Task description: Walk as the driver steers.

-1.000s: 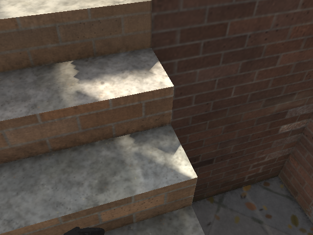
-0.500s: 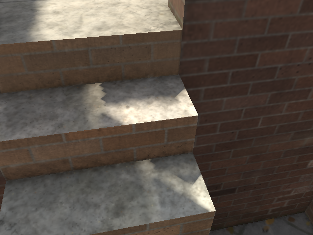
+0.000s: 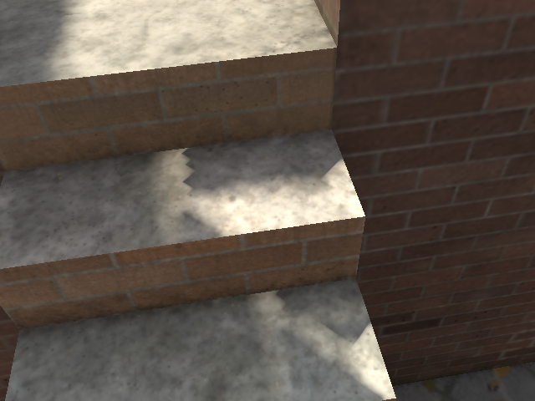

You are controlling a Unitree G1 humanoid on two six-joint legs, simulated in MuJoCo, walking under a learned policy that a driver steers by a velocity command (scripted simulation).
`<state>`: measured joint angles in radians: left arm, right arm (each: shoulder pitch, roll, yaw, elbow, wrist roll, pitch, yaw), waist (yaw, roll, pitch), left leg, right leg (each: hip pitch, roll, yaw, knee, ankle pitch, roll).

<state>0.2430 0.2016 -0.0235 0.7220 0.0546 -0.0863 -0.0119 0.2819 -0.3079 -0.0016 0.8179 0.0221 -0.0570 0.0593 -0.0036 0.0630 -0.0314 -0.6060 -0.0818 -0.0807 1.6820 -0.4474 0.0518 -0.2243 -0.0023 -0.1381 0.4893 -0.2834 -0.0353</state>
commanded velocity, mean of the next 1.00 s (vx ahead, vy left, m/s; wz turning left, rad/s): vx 0.27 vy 0.00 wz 0.39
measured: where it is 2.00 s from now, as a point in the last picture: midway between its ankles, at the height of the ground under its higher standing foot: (235, 380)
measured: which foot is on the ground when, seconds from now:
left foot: up 0.00-0.26, down 0.28-0.82, up 0.84-1.00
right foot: down 0.00-0.30, up 0.32-0.56, down 0.58-0.74, up 0.76-0.82, down 0.84-1.00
